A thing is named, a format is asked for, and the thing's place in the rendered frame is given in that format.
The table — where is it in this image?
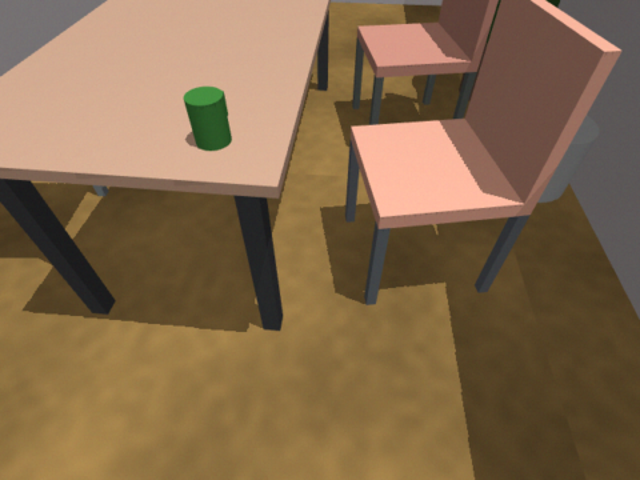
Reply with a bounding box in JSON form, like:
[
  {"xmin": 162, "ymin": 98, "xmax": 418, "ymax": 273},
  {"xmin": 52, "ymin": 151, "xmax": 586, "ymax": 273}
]
[{"xmin": 0, "ymin": 0, "xmax": 331, "ymax": 331}]

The potted plant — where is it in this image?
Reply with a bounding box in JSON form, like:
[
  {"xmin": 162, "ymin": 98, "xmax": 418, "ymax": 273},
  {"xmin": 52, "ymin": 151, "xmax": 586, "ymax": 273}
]
[{"xmin": 459, "ymin": 0, "xmax": 560, "ymax": 101}]

